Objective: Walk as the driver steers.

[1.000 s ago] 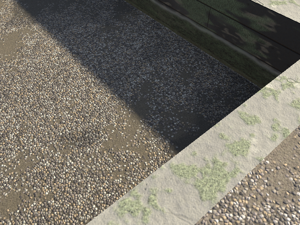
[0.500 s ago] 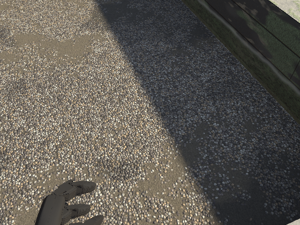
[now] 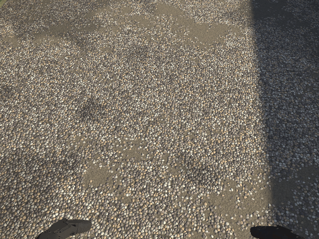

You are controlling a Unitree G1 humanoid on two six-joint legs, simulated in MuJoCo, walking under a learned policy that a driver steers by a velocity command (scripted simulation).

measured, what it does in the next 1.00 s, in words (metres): walks backwards, turning right: right foot, then right foot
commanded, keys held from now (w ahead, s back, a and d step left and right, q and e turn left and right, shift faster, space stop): w+e+shift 0.74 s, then w+shift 0.08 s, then w+q+shift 0.18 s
